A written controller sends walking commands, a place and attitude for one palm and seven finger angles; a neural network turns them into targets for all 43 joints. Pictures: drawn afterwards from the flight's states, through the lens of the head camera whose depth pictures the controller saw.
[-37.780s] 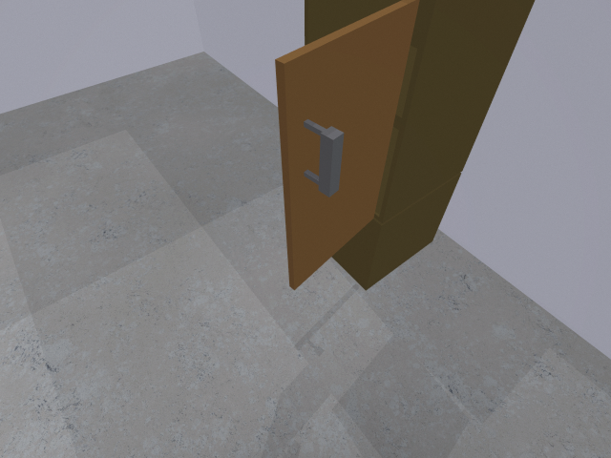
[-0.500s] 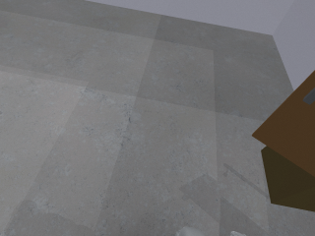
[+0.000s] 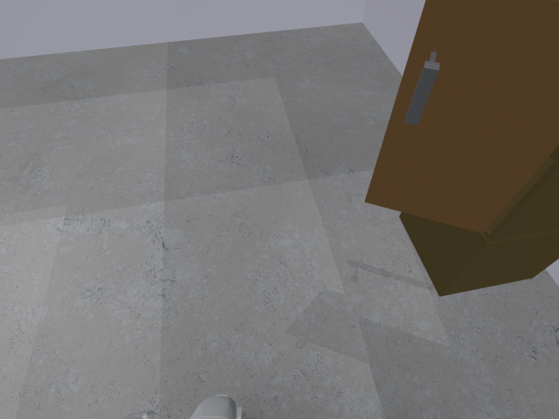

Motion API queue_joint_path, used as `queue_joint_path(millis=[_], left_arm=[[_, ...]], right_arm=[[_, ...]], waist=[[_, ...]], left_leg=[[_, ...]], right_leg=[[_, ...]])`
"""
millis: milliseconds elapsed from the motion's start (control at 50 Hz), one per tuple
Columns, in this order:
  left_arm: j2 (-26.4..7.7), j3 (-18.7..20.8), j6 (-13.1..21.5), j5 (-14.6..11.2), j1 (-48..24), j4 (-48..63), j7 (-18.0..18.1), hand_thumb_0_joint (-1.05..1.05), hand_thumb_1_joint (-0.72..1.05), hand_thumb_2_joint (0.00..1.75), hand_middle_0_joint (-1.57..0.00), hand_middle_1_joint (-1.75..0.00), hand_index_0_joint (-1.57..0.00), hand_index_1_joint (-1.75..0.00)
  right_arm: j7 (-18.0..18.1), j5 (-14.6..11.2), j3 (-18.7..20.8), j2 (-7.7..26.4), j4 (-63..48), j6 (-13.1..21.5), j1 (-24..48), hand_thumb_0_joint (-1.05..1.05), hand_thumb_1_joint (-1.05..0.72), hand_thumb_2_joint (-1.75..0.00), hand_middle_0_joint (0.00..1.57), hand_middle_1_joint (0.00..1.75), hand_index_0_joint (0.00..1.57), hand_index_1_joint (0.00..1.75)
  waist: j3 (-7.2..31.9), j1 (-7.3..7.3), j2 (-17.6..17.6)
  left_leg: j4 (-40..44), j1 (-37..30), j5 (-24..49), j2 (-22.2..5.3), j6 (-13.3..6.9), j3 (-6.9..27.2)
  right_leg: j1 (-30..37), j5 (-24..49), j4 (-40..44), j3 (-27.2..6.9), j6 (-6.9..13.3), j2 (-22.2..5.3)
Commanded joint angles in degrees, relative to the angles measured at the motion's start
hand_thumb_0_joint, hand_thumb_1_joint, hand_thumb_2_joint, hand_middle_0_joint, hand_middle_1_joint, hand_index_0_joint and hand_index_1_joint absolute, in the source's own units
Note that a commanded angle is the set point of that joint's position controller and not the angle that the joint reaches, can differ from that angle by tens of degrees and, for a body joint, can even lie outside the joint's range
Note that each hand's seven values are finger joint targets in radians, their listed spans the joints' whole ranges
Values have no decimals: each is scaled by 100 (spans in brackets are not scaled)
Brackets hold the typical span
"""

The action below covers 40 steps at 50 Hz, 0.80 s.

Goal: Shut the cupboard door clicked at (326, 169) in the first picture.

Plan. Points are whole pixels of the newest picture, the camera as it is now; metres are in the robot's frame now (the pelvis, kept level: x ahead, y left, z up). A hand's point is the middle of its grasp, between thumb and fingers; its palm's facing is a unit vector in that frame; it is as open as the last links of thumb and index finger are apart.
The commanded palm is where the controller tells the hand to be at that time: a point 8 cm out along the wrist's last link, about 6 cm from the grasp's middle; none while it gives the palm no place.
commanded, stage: turn to face it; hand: left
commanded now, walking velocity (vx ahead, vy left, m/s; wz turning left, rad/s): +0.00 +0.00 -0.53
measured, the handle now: (422, 88) +0.70 -0.25 +0.07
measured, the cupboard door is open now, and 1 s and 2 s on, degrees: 59 59 59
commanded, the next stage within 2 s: take the last steps up to it in 0.46 s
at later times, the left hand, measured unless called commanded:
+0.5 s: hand (155, 412) +0.15 +0.22 -0.17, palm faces -0.23 -0.95 -0.23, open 7.4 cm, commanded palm none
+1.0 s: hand (192, 405) +0.17 +0.17 -0.20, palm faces -0.34 -0.93 -0.13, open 7.4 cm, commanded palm none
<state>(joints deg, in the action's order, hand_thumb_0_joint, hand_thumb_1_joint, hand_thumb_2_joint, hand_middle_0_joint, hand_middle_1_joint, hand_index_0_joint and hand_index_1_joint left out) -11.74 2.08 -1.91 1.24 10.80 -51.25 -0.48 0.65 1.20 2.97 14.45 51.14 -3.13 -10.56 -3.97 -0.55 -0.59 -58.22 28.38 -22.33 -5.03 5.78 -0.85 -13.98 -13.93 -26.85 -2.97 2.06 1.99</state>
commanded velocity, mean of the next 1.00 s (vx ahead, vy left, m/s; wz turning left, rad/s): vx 0.14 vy -0.07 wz -0.30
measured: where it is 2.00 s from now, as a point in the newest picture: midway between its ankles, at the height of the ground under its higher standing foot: (354, 393)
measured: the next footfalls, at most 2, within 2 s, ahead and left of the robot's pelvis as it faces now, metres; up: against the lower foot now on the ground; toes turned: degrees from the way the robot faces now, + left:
left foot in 0.18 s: +0.08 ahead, +0.15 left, +0.00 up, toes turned -4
right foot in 0.56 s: +0.00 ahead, -0.10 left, +0.00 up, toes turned -19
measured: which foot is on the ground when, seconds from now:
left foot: up 0.00-0.16, down 0.18-0.56, up 0.58-0.90, down 0.92-1.00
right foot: down 0.00-0.18, up 0.20-0.54, down 0.56-0.94, up 0.96-1.00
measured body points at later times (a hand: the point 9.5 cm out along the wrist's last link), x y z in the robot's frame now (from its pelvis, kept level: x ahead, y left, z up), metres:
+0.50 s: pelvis +0.02 +0.03 +0.00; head +0.06 +0.03 +0.45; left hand +0.16 +0.27 -0.15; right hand +0.01 -0.22 -0.14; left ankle +0.04 +0.15 -0.74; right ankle -0.04 -0.09 -0.70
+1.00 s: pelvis +0.09 +0.00 -0.01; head +0.11 +0.03 +0.44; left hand +0.18 +0.22 -0.18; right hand +0.05 -0.26 -0.13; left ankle +0.14 +0.09 -0.74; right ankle -0.03 -0.09 -0.70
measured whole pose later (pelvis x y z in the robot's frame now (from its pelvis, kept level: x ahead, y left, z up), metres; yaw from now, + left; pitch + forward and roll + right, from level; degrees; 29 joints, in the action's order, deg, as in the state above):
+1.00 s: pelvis +0.09 +0.00 -0.01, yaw -22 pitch +0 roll -1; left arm -12.7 3.5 -2.6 1.8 17.5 -59.7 -1.8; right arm 1.3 2.7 1.7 10.9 54.5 2.6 -15.4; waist -0.5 -0.7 3.7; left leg -35.0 17.0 -17.6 -4.6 -0.9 -8.1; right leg -16.1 -26.6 -50.6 -0.8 2.4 2.1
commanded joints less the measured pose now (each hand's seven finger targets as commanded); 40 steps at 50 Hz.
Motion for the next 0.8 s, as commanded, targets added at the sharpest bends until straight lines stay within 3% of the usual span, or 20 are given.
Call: queue_joint_path(millis=[0,60,120,140,160,180,200,240,300,440,500,520,540,560,580,600,620,660,700,780], left_arm=[[-1311,419,117,28,225,314,85,0,90,90,-20,-30,-20,-30],[-1339,454,77,29,122,339,85,0,90,90,-20,-30,-20,-30],[-1132,405,16,-46,-137,385,94,0,90,90,-20,-30,-20,-30],[-800,351,-17,-106,65,454,69,0,90,90,-20,-30,-20,-30],[-672,320,-25,-96,74,520,35,0,90,90,-20,-30,-20,-30],[-809,344,-54,-40,11,523,27,0,90,90,-20,-30,-20,-30],[-838,371,-83,-5,123,451,-1,0,90,90,-20,-30,-20,-30],[-845,423,-123,17,151,288,-71,0,90,90,-20,-30,-20,-30],[-659,340,-130,-4,114,238,-116,0,90,90,-20,-30,-20,-30],[-435,199,-87,-20,-199,248,-79,0,90,90,-20,-30,-20,-30],[-561,214,-7,-26,314,54,-49,0,90,90,-20,-30,-20,-30],[-804,275,49,1,625,-50,-17,0,90,90,-20,-30,-20,-30],[-1360,373,118,74,796,-149,62,0,90,90,-20,-30,-20,-30],[-1527,370,129,7,956,-211,79,0,90,90,-20,-30,-20,-30],[-1466,354,103,12,796,-140,83,0,90,90,-20,-30,-20,-30],[-1218,385,100,17,583,-137,117,0,90,90,-20,-30,-20,-30],[-1094,351,135,5,459,-154,119,0,90,90,-20,-30,-20,-30],[-866,268,214,-16,303,-127,105,0,90,90,-20,-30,-20,-30],[-881,275,267,11,284,-150,94,0,90,90,-20,-30,-20,-30],[-967,314,288,47,441,-262,54,0,90,90,-20,-30,-20,-30]], right_arm=[[32,-55,107,467,-537,157,176,0,-90,-90,20,30,20,30],[74,-92,94,451,-543,213,84,0,-90,-90,20,30,20,30],[132,-105,107,604,-320,312,-578,0,-90,-90,20,30,20,30],[150,-39,164,1055,-328,370,-689,0,-90,-90,20,30,20,30],[162,13,230,1421,-392,333,-731,0,-90,-90,20,30,20,30],[160,60,176,1329,-472,287,-646,0,-90,-90,20,30,20,30],[165,70,107,1086,-539,305,-307,0,-90,-90,20,30,20,30],[195,79,59,914,-591,317,-38,0,-90,-90,20,30,20,30],[208,50,50,812,-468,322,-217,0,-90,-90,20,30,20,30],[147,54,170,929,-61,282,-723,0,-90,-90,20,30,20,30],[114,-11,197,946,5,250,-578,0,-90,-90,20,30,20,30],[87,-60,202,788,-17,248,-533,0,-90,-90,20,30,20,30],[69,-95,115,305,-161,243,-428,0,-90,-90,20,30,20,30],[102,-59,62,353,-249,167,-133,0,-90,-90,20,30,20,30],[90,-43,73,343,-228,144,-203,0,-90,-90,20,30,20,30],[79,5,106,356,-160,147,-180,0,-90,-90,20,30,20,30],[65,27,112,469,-70,190,-152,0,-90,-90,20,30,20,30],[-10,55,130,468,17,240,-205,0,-90,-90,20,30,20,30],[-69,61,127,360,40,252,-228,0,-90,-90,20,30,20,30],[-62,62,114,262,-76,329,-30,0,-90,-90,20,30,20,30]], waist=[[597,171,890],[647,121,1002],[842,-204,587],[997,-187,-704],[811,-183,-1754],[616,-181,-1194],[456,21,-1074],[300,118,-1148],[498,55,-944],[688,-188,-1245],[819,101,-931],[911,244,-314],[790,315,1386],[685,466,1528],[490,373,1186],[315,276,1397],[216,239,1608],[194,80,1261],[142,34,981],[-15,123,893]], left_leg=[[733,113,-157,156,-20,12],[1607,-486,-142,299,-101,0],[3509,-2192,1187,179,-196,76],[4065,-2835,1520,-941,-535,1194],[4264,-2648,2157,-2053,-1136,2148],[4226,-1958,2048,-2172,-1434,2012],[4309,-1684,2000,-1928,-1462,1689],[4158,-1618,2405,-1492,-1354,1040],[3857,-2173,3223,-1193,-1316,368],[3505,-2457,3757,-1330,-1392,141],[2923,-1914,3169,-1164,-1048,-72],[2383,-1451,2222,-856,-716,-380],[1383,-113,-267,-36,-342,-902],[365,142,-1474,120,-292,-404],[-300,417,-1253,103,-331,-112],[-600,817,-958,25,-327,-31],[-713,1027,-680,-48,-288,-29],[-570,716,-184,-93,-225,-101],[-187,435,19,-66,-210,-263],[1121,133,-92,-6,-238,-379]], right_leg=[[677,1954,682,-1636,948,-1403],[439,2260,464,-1855,891,-1338],[-460,1607,-247,-1568,312,-799],[-1260,58,-1083,-965,-33,-38],[-1734,-2116,-2343,-97,-304,255],[-1448,-2117,-3132,-190,-293,-31],[-1467,-1812,-3532,-125,-336,-132],[-1552,-1435,-3952,-30,-431,-225],[-1532,-1188,-3509,276,-486,-261],[-755,-1236,-1688,686,-412,-183],[479,189,54,718,-283,-150],[1111,1017,691,201,-173,-579],[1714,2458,983,-1456,290,-1909],[1250,2808,1009,-1852,959,-2433],[1069,1562,1166,-1624,1176,-2275],[1136,811,1334,-1623,1096,-1983],[1258,742,1318,-1519,1062,-1781],[976,792,1254,-820,944,-1468],[728,248,1369,-629,906,-1359],[573,-359,1471,-949,1104,-1430]])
